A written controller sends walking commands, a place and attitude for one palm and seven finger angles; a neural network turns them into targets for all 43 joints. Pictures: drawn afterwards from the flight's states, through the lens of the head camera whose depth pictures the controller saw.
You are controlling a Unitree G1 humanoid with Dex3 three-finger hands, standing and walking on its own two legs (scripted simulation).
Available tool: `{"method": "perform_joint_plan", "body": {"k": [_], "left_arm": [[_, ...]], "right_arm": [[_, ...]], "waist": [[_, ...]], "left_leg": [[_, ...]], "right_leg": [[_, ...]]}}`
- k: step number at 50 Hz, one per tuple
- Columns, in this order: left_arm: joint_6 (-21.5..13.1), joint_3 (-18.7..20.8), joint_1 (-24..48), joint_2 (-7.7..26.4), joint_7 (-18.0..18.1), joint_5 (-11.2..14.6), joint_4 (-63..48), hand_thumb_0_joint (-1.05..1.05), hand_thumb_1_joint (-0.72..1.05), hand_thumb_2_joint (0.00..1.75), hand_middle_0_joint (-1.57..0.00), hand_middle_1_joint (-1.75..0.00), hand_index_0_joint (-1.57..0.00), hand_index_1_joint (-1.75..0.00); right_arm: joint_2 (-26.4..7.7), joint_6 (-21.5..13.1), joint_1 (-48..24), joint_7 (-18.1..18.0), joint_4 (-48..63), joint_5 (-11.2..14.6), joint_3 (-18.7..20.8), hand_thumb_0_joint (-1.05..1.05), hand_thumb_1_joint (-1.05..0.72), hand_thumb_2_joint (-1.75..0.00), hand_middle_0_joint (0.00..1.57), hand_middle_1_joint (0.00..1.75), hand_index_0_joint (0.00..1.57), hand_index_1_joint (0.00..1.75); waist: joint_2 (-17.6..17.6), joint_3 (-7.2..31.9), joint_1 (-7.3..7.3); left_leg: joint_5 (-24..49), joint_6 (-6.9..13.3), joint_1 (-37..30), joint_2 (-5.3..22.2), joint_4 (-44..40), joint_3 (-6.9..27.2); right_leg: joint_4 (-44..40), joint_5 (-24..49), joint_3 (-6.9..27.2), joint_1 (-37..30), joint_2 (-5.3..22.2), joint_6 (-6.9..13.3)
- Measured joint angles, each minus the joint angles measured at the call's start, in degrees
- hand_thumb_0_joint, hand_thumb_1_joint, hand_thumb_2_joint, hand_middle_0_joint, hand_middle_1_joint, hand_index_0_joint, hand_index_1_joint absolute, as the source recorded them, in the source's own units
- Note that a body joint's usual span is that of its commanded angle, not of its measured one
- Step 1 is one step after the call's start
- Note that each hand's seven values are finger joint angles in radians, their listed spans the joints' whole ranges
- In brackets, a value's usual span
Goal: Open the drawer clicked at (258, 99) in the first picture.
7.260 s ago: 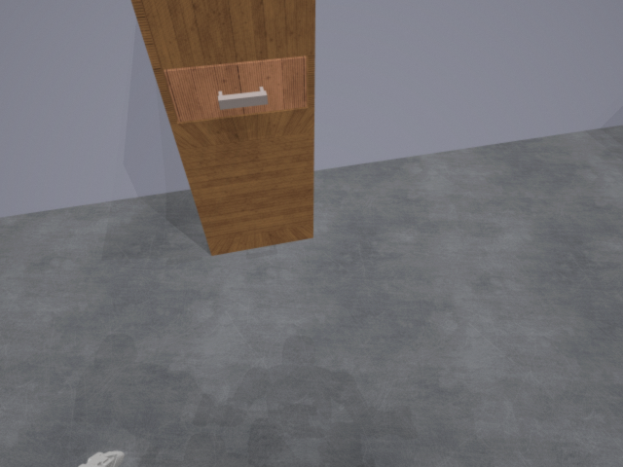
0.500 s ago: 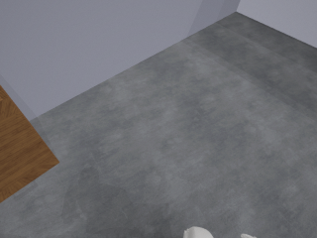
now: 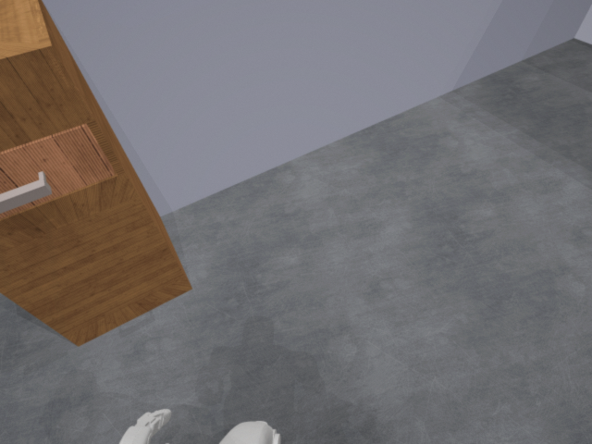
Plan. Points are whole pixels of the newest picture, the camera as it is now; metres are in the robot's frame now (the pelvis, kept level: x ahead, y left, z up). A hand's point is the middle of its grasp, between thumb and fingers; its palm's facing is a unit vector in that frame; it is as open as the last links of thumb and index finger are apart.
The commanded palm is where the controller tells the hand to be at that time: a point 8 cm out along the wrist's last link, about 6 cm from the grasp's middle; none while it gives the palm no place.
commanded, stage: turn to face it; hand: left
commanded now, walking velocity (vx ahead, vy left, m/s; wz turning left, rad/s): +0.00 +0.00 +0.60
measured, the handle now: (14, 191) +0.63 +0.65 -0.06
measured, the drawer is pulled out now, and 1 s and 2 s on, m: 0.00 0.00 0.00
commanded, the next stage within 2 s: take the last steps up to it in 0.84 s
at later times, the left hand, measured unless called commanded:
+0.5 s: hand out of the picture -0.02 +0.28 -0.17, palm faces +0.36 -0.89 -0.27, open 7.4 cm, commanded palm none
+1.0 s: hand out of the picture -0.02 +0.20 -0.15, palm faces +0.51 -0.81 -0.27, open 7.4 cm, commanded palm none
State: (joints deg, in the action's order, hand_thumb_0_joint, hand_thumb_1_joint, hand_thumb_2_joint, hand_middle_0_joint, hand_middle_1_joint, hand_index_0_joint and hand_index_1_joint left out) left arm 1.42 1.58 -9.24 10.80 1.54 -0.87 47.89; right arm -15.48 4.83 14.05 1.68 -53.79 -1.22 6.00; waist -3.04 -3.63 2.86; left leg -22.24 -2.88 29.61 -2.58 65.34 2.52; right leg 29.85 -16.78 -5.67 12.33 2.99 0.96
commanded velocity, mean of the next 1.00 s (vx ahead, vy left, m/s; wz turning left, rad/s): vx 0.02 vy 0.00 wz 0.40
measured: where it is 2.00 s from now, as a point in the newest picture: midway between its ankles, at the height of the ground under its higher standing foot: outside the picture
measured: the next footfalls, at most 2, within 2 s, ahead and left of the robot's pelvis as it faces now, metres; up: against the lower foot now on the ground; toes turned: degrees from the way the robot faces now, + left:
left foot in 0.30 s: +0.01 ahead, +0.15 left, +0.00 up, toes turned +18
right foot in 0.76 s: +0.11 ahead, -0.06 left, +0.00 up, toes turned +21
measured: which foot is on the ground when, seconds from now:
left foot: up 0.00-0.28, down 0.30-0.76, up 0.78-1.00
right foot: down 0.00-0.30, up 0.32-0.74, down 0.76-1.00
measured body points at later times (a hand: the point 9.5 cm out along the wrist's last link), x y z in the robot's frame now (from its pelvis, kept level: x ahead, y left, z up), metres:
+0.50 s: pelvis +0.00 +0.05 +0.00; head +0.02 +0.08 +0.45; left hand -0.04 +0.33 -0.15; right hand +0.19 -0.16 -0.12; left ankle -0.03 +0.14 -0.74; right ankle +0.03 -0.11 -0.66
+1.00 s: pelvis +0.02 +0.00 +0.00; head +0.05 -0.02 +0.45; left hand -0.05 +0.24 -0.12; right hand +0.18 -0.20 -0.16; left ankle -0.09 +0.12 -0.65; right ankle +0.07 -0.08 -0.74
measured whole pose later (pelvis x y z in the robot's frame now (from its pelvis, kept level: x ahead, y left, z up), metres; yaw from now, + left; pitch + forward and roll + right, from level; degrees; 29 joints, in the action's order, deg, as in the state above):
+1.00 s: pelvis +0.02 +0.00 +0.00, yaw +31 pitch -1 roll +2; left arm 0.1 1.4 -13.9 9.1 1.5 -1.2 52.9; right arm -13.9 4.5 13.3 0.9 -57.4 -1.1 4.5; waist -2.3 -3.2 0.5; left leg -22.2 -3.4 24.9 0.4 62.9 2.0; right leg 28.2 -15.1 -8.5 12.1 3.9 2.0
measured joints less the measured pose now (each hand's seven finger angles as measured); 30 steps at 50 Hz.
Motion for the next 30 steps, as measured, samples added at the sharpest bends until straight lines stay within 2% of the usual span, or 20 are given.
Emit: {"method": "perform_joint_plan", "body": {"k": [3,9,12,14,15,16,18,21,24,30], "left_arm": [[-0.1,0.1,-1.2,0.0,0.1,-0.2,1.0,0.01,0.91,0.89,-0.20,-0.30,-0.20,-0.30],[-0.2,0.3,-3.6,1.0,-0.3,-0.6,2.4,0.01,0.91,0.89,-0.20,-0.30,-0.21,-0.30],[0.1,0.8,-4.7,2.3,-0.5,-0.8,3.2,0.01,0.91,0.89,-0.20,-0.30,-0.21,-0.30],[0.5,1.4,-5.7,3.4,-0.5,-0.5,3.8,0.01,0.90,0.89,-0.20,-0.30,-0.21,-0.30],[0.8,1.7,-6.2,3.9,-0.6,-0.3,3.9,0.01,0.90,0.89,-0.20,-0.30,-0.21,-0.30],[1.4,2.1,-6.2,4.7,-0.6,-0.1,4.3,0.01,0.91,0.89,-0.20,-0.30,-0.20,-0.30],[2.7,2.5,-5.8,5.7,-0.2,0.0,5.3,0.01,0.91,0.89,-0.20,-0.30,-0.20,-0.30],[3.2,2.9,-4.8,6.2,-0.4,0.1,6.0,0.01,0.91,0.89,-0.20,-0.30,-0.20,-0.30],[2.6,2.8,-3.8,6.0,-0.8,0.1,5.3,0.01,0.91,0.90,-0.20,-0.30,-0.20,-0.30],[2.1,2.2,-1.4,4.5,-0.8,0.2,3.5,0.01,0.91,0.90,-0.20,-0.30,-0.20,-0.30]], "right_arm": [[-0.2,0.3,-0.2,0.3,-0.2,0.0,-0.1,0.00,-0.91,-0.89,0.19,0.30,0.20,0.30],[-0.1,0.7,-3.0,0.4,-0.6,0.4,-0.9,0.01,-0.91,-0.89,0.19,0.30,0.20,0.30],[0.1,0.0,-4.9,0.3,0.2,0.6,-1.4,0.01,-0.91,-0.89,0.19,0.30,0.20,0.30],[0.0,-0.8,-5.8,0.3,1.2,0.6,-1.8,0.01,-0.91,-0.89,0.19,0.30,0.20,0.30],[-0.1,-1.6,-6.1,0.4,1.9,0.5,-1.9,0.01,-0.91,-0.89,0.19,0.30,0.20,0.30],[0.2,-2.2,-6.8,0.3,2.2,0.5,-1.9,0.00,-0.91,-0.89,0.19,0.30,0.20,0.30],[0.8,-3.1,-7.4,-0.1,2.7,0.6,-2.4,0.00,-0.91,-0.89,0.19,0.30,0.20,0.30],[1.5,-3.5,-7.1,-1.0,3.2,0.4,-2.9,0.00,-0.90,-0.89,0.19,0.30,0.20,0.30],[2.0,-3.4,-6.7,-1.2,3.0,0.4,-3.4,0.00,-0.90,-0.89,0.20,0.30,0.20,0.30],[3.1,-3.1,-5.1,-1.1,2.5,0.2,-3.7,0.00,-0.90,-0.89,0.20,0.30,0.21,0.30]], "waist": [[1.0,-0.3,-0.24],[2.9,-1.6,-2.06],[4.1,-2.0,-3.25],[4.7,-1.9,-3.64],[4.9,-1.6,-3.72],[5.8,-1.8,-3.97],[6.3,-2.0,-4.42],[5.7,-1.6,-4.38],[5.2,-1.3,-4.36],[4.1,-0.6,-3.46]], "left_leg": [[0.7,-1.1,-0.4,2.4,1.0,-1.5],[-2.4,-1.6,-5.5,4.7,-11.2,-4.2],[-2.6,-0.9,-9.0,4.5,-19.3,-6.1],[2.2,-0.1,-12.5,4.1,-27.8,-7.4],[4.5,2.2,-13.5,3.8,-30.8,-7.5],[4.0,3.9,-12.8,3.1,-29.7,-7.4],[2.5,5.2,-12.5,2.7,-28.4,-6.7],[3.7,5.0,-14.1,2.4,-31.3,-4.8],[5.9,5.4,-15.8,1.8,-34.9,-3.0],[7.7,5.2,-17.1,0.5,-37.7,0.1]], "right_leg": [[-0.9,0.1,-2.2,-1.2,1.6,-0.1],[0.2,-1.0,-6.4,-1.3,4.7,-1.2],[2.5,-2.3,-8.4,-0.5,6.3,-2.3],[5.5,-4.0,-9.7,0.6,7.6,-3.4],[8.8,-5.0,-9.6,2.2,8.3,-3.9],[13.9,-9.4,-7.3,4.4,8.5,-4.6],[24.6,-14.7,-2.2,8.9,6.7,-5.3],[33.8,-11.7,1.3,13.5,4.5,-6.0],[34.4,-8.0,2.9,15.4,3.7,-6.4],[26.8,-7.3,4.4,14.1,2.0,-6.8]]}}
